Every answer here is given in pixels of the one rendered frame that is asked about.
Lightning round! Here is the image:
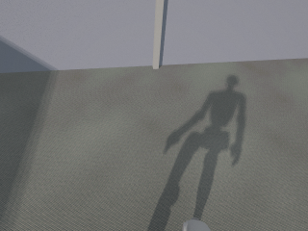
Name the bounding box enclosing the right robot thigh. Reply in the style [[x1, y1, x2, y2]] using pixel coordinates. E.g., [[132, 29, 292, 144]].
[[182, 219, 211, 231]]

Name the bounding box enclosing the panel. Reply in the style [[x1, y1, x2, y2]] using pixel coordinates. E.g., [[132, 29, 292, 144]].
[[152, 0, 165, 69]]

